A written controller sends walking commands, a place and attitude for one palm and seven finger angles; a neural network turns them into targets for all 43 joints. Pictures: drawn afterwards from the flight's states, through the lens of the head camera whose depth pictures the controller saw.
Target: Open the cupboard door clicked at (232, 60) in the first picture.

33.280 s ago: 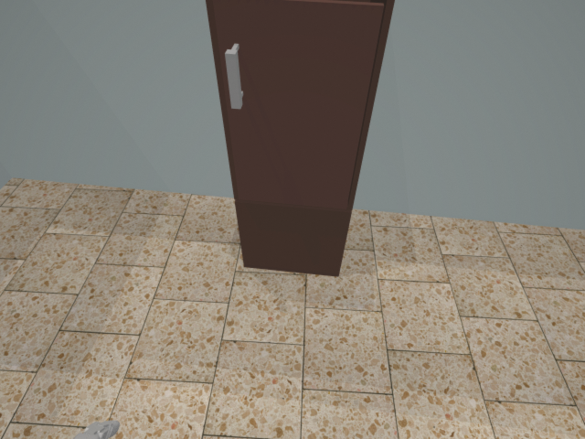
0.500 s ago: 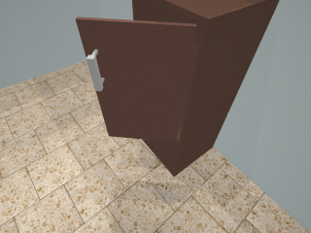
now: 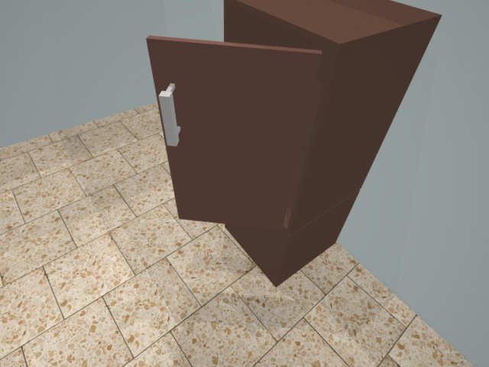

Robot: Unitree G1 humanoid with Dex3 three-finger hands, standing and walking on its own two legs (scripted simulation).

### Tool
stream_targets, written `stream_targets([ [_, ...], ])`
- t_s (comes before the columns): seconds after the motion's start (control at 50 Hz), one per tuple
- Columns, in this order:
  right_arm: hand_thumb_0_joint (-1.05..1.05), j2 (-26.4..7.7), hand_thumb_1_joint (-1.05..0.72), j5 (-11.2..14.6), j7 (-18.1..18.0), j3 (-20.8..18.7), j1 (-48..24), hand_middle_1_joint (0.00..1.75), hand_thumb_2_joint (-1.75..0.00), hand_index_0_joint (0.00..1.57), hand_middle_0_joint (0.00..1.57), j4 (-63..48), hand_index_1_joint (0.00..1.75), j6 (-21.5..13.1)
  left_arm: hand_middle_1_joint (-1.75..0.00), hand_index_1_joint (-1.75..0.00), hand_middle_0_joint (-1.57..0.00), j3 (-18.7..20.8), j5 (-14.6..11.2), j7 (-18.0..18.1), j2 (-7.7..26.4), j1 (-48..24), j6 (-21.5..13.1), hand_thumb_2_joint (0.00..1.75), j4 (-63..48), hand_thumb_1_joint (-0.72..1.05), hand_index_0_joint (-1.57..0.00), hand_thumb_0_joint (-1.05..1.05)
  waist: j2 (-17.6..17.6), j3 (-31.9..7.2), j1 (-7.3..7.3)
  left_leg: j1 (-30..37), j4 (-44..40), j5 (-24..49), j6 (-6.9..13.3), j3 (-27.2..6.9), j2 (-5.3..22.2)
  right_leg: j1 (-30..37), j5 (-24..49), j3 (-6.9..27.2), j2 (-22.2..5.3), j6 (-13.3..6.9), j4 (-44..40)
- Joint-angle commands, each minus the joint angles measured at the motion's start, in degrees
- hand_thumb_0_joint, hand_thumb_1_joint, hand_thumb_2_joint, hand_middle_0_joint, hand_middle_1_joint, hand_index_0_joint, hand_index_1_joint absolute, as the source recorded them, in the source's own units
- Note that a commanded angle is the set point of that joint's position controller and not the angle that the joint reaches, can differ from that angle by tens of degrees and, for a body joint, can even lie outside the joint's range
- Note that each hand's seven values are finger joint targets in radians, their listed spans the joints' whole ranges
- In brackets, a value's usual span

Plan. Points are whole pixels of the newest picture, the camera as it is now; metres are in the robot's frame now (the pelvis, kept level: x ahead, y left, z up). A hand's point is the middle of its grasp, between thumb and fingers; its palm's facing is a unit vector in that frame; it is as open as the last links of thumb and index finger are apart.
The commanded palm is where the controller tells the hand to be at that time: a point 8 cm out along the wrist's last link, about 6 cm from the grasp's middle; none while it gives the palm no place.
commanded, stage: look again from close up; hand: left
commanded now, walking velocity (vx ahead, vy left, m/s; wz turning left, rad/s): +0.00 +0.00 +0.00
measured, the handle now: (172, 115) +0.62 +0.22 +0.09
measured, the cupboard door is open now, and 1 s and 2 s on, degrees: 47 47 47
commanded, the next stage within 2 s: shuffle to correct the standing spot in 0.16 s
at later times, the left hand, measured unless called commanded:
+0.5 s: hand out of the picture -0.07 +0.18 -0.17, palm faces +0.06 -0.98 -0.18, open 7.4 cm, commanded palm none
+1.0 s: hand out of the picture +0.12 +0.19 -0.16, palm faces +0.00 -0.98 -0.21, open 7.3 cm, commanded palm none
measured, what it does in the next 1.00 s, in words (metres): steps on the spot: right foot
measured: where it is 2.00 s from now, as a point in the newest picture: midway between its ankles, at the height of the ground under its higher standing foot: outside the picture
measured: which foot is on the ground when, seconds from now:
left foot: down 0.00-1.00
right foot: down 0.00-0.62, up 0.64-0.98, down 1.00-1.00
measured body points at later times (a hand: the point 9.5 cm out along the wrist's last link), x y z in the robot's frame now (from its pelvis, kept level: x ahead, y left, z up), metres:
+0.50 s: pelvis -0.02 +0.00 +0.01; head -0.04 +0.01 +0.46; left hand -0.07 +0.23 -0.15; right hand -0.04 -0.23 -0.15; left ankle +0.01 +0.09 -0.73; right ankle -0.01 -0.15 -0.73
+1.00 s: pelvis +0.05 +0.01 +0.00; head +0.05 +0.00 +0.45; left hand +0.12 +0.24 -0.14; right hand -0.03 -0.18 -0.16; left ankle +0.01 +0.09 -0.73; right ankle +0.09 -0.11 -0.73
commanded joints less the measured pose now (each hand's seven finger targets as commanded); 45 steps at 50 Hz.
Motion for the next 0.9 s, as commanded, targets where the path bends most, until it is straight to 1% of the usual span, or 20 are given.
stream_targets([
  [0.0, 0.00, -8.1, -0.90, 0.0, -0.1, -1.6, 0.8, 0.30, -0.90, 0.20, 0.20, -2.9, 0.30, -0.6, -0.30, -0.30, -0.20, 1.0, 0.2, 0.1, 6.4, 2.0, -0.9, 0.90, -2.5, 0.90, -0.20, 0.00, 2.2, 3.6, -0.30, -2.6, -10.9, 7.0, 0.3, -7.1, 6.4, -1.3, 5.8, 2.7, -2.2, -3.0, -6.0],
  [0.06, 0.00, -8.3, -0.90, 0.0, 0.1, -1.5, 0.5, 0.30, -0.90, 0.20, 0.20, -2.5, 0.30, -0.5, -0.30, -0.30, -0.20, 0.9, 0.3, 0.0, 6.2, 2.2, -0.9, 0.90, -1.9, 0.90, -0.20, 0.00, 2.9, 3.7, -0.38, -3.2, -13.5, 1.1, 0.0, -7.8, 6.6, -1.2, 4.4, 2.7, -2.2, -2.8, -6.8],
  [0.24, 0.00, -6.3, -0.90, 0.3, 0.3, -1.2, 3.3, 0.30, -0.90, 0.20, 0.20, 0.3, 0.30, -0.2, -0.30, -0.30, -0.20, 0.4, 0.3, 0.2, 3.4, 5.4, -0.9, 0.90, 0.6, 0.90, -0.20, 0.00, 1.6, 3.0, -0.50, -3.6, -16.6, -3.9, -0.5, -8.5, 6.7, 0.0, 4.3, 2.5, -2.5, -2.4, -8.3],
  [0.3, 0.00, -6.2, -0.90, 0.2, 0.3, -1.3, 5.4, 0.30, -0.90, 0.20, 0.20, 1.8, 0.30, 0.5, -0.30, -0.30, -0.20, 0.5, 0.7, 0.1, 2.7, 7.5, -0.9, 0.90, 1.9, 0.90, -0.20, 0.00, 2.4, 2.9, -0.45, -3.8, -17.3, -13.8, -0.3, -8.5, 6.3, -0.6, -5.1, 1.7, -1.9, -2.4, -8.4],
  [0.36, 0.00, -6.0, -0.90, -0.1, 0.3, -1.4, 6.0, 0.30, -0.90, 0.20, 0.20, 2.5, 0.30, 1.3, -0.30, -0.30, -0.20, 0.9, 1.0, -0.1, 2.2, 10.1, -0.6, 0.90, 2.7, 0.90, -0.20, 0.00, 2.6, 6.9, 0.17, -8.2, -17.2, -21.4, 0.3, -8.7, 6.0, -2.8, -13.6, 2.4, -1.6, -2.8, -8.8],
  [0.42, 0.00, -3.5, -0.90, 0.0, 0.4, -1.1, 7.0, 0.30, -0.90, 0.20, 0.20, 2.8, 0.30, 1.3, -0.30, -0.30, -0.20, 1.7, 0.6, -0.1, 2.5, 12.3, -1.0, 0.90, 3.7, 0.90, -0.20, 0.00, -4.3, 10.1, 0.46, -10.7, -8.3, -14.3, -0.4, -4.6, 2.3, -3.7, -17.9, 9.5, -5.3, -5.4, -13.6],
  [0.46, 0.00, -1.5, -0.90, -0.2, 0.3, -1.0, 8.8, 0.30, -0.90, 0.20, 0.20, 2.9, 0.30, 1.0, -0.30, -0.30, -0.20, 2.8, 0.1, 0.1, 3.7, 12.8, -1.3, 0.90, 4.0, 0.90, -0.20, 0.00, -9.2, 7.9, -0.13, -9.7, 1.1, -7.1, -1.1, 0.2, 0.5, -3.1, -21.0, 15.3, -10.5, -8.6, -17.6],
  [0.5, 0.00, -0.8, -0.90, -0.2, 0.3, -1.1, 11.1, 0.30, -0.90, 0.20, 0.20, 3.4, 0.30, 0.7, -0.30, -0.30, -0.20, 3.4, 0.0, 0.4, 4.4, 11.0, -1.4, 0.90, 3.2, 0.90, -0.20, 0.00, -9.2, 6.1, -1.55, -6.1, 4.6, -5.7, -1.0, 0.8, 1.1, -5.9, -21.7, 15.7, -12.2, -9.8, -18.2],
  [0.52, 0.00, -0.2, -0.90, -0.1, 0.3, -1.2, 12.7, 0.30, -0.90, 0.20, 0.20, 3.7, 0.30, 0.6, -0.30, -0.30, -0.20, 3.6, 0.1, 0.4, 4.1, 9.7, -1.4, 0.90, 2.8, 0.90, -0.20, 0.00, -7.1, 5.8, -2.38, -3.0, 2.4, -6.0, -0.9, 1.1, 1.3, -8.5, -21.3, 13.6, -11.7, -9.6, -16.7],
  [0.54, 0.00, 0.2, -0.90, 0.0, 0.4, -1.1, 15.1, 0.30, -0.90, 0.20, 0.20, 4.3, 0.30, 0.4, -0.30, -0.30, -0.20, 3.5, 0.2, 0.2, 3.6, 8.5, -1.2, 0.90, 2.4, 0.90, -0.20, 0.00, -5.0, 5.8, -3.36, 0.7, -1.9, -7.3, -0.9, 0.8, 1.4, -11.8, -21.6, 10.5, -9.6, -8.6, -13.8],
  [0.56, 0.00, -0.6, -0.90, 0.0, 0.3, -1.3, 17.3, 0.30, -0.90, 0.20, 0.20, 5.1, 0.30, 0.3, -0.30, -0.30, -0.20, 3.2, 0.3, 0.0, 2.3, 7.2, -0.8, 0.90, 2.1, 0.90, -0.20, 0.00, -0.9, 7.7, -4.13, 2.6, -6.7, -12.0, -0.5, -2.3, 2.5, -16.3, -22.0, 7.0, -5.8, -7.2, -8.6],
  [0.58, 0.00, -2.9, -0.90, -0.3, 0.0, -1.9, 19.8, 0.30, -0.90, 0.20, 0.20, 5.7, 0.30, 0.1, -0.30, -0.30, -0.20, 2.8, 0.4, -0.3, -0.1, 6.6, -0.4, 0.90, 1.6, 0.90, -0.20, 0.00, 7.8, 9.8, -4.86, 3.3, -14.4, -21.0, 1.1, -11.2, 7.7, -21.0, -19.7, 2.2, -0.8, -5.3, 1.1],
  [0.6, 0.00, -6.2, -0.90, -0.6, -0.4, -2.8, 22.3, 0.30, -0.90, 0.20, 0.20, 6.1, 0.30, -0.2, -0.30, -0.30, -0.20, 2.3, 0.6, -0.5, -2.6, 5.8, -0.5, 0.90, 0.6, 0.90, -0.20, 0.00, 18.1, 11.2, -5.57, 3.0, -25.3, -32.4, 4.2, -24.8, 16.2, -24.4, -13.4, -4.3, 3.5, -3.5, 14.9],
  [0.62, 0.00, -6.4, -0.90, -0.3, -0.7, -2.8, 21.3, 0.30, -0.90, 0.20, 0.20, 6.1, 0.30, -0.5, -0.30, -0.30, -0.20, 2.1, 0.9, -0.5, -2.8, 3.7, -0.7, 0.90, -0.2, 0.90, -0.20, 0.00, 15.8, 14.4, -4.98, -0.2, -29.5, -32.3, 7.1, -29.1, 19.8, -25.9, -10.3, -0.3, 0.4, -4.2, 23.6],
  [0.64, 0.00, -4.9, -0.90, -0.1, -0.8, -2.3, 17.9, 0.30, -0.90, 0.20, 0.20, 5.5, 0.30, -0.8, -0.30, -0.30, -0.20, 2.2, 1.0, -0.9, -2.9, 5.1, -0.9, 0.90, 0.5, 0.90, -0.20, 0.00, 10.9, 13.6, -2.88, -1.4, -29.2, -28.2, 7.7, -27.1, 19.2, -25.4, -7.2, 1.7, -1.6, -4.6, 28.0],
  [0.66, 0.00, -3.8, -0.90, 0.0, -0.9, -1.8, 16.0, 0.30, -0.90, 0.20, 0.20, 5.0, 0.30, -1.3, -0.30, -0.30, -0.20, 2.3, 0.9, -1.2, -3.2, 6.4, -1.1, 0.90, 1.7, 0.90, -0.20, 0.00, 6.7, 12.2, -1.99, -2.7, -28.5, -23.6, 7.3, -24.0, 18.2, -23.9, -4.5, 1.8, -2.4, -4.3, 29.6],
  [0.7, 0.00, -2.3, -0.90, 0.1, -0.9, -1.3, 14.7, 0.30, -0.90, 0.20, 0.20, 5.2, 0.30, -2.3, -0.30, -0.30, -0.20, 2.2, 0.7, -1.7, -4.3, 7.5, -1.5, 0.90, 2.6, 0.90, -0.20, 0.00, 2.6, 9.8, -0.74, -0.9, -27.2, -11.5, 7.2, -16.8, 15.8, -21.3, 0.0, 0.8, -3.4, -3.5, 26.8],
  [0.74, 0.00, -2.1, -0.90, 0.0, -1.2, -1.3, 15.6, 0.30, -0.90, 0.20, 0.20, 5.8, 0.30, -2.8, -0.30, -0.30, -0.20, 2.1, 0.5, -1.8, -5.4, 7.0, -1.5, 0.90, 2.4, 0.90, -0.20, 0.00, 2.3, 6.5, -1.01, 3.2, -25.4, -3.0, 7.9, -13.5, 15.0, -19.9, 0.2, -0.2, -3.0, -2.9, 22.3],
  [0.8, 0.00, -1.5, -0.90, -0.2, -1.4, -1.3, 17.7, 0.30, -0.90, 0.20, 0.20, 7.1, 0.30, -3.0, -0.30, -0.30, -0.20, 2.0, 0.4, -1.7, -5.8, 2.6, -1.6, 0.90, 0.6, 0.90, -0.20, 0.00, 3.3, 6.1, -2.35, 6.0, -23.9, 3.0, 9.1, -12.0, 15.3, -18.0, -1.2, -1.5, -2.6, -2.8, 13.7],
  [0.88, 0.00, -1.4, -0.90, -0.4, -1.1, -1.5, 18.1, 0.30, -0.90, 0.20, 0.20, 8.2, 0.30, -2.4, -0.30, -0.30, -0.20, 2.1, 0.4, -1.6, -5.9, 0.3, -1.7, 0.90, -0.7, 0.90, -0.20, 0.00, 5.9, 7.1, -2.52, 4.1, -22.7, 0.9, 9.1, -11.2, 15.4, -13.2, -1.1, -2.4, -1.5, -3.1, 6.2],
])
